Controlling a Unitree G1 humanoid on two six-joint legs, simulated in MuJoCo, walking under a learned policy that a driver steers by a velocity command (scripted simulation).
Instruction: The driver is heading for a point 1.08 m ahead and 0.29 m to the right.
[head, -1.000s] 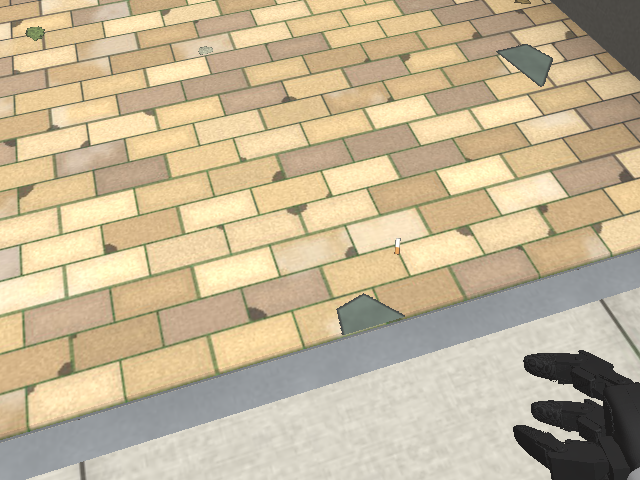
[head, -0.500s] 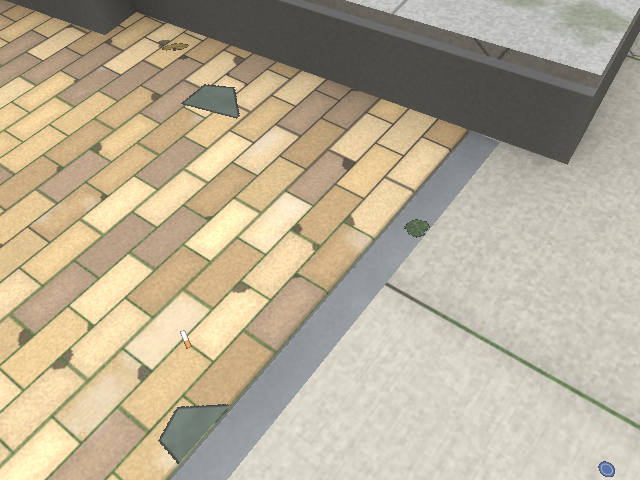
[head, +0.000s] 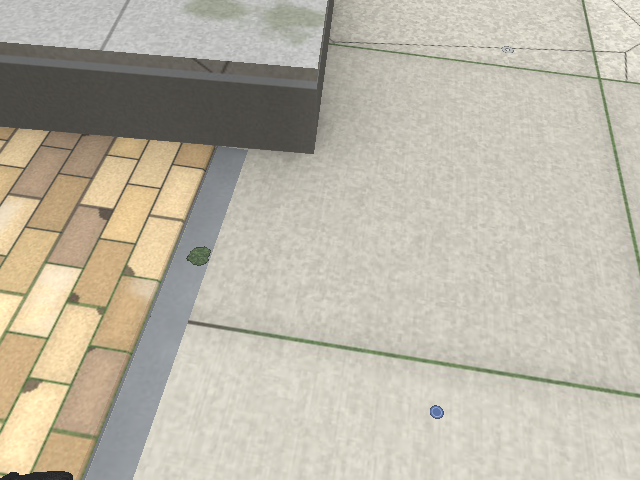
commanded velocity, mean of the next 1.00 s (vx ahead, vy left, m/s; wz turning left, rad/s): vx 0.08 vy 0.00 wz -0.56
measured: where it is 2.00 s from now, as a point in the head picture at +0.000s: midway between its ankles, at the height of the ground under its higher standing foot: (445, 395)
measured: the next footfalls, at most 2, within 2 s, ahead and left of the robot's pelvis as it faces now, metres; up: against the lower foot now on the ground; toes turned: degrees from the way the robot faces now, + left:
right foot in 0.32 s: +0.02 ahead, -0.17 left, +0.00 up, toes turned -23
left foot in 0.76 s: +0.14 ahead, +0.03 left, +0.00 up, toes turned -31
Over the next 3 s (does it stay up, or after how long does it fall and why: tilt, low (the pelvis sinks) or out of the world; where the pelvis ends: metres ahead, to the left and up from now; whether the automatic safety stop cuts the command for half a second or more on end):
stays up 1.18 -0.20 0.00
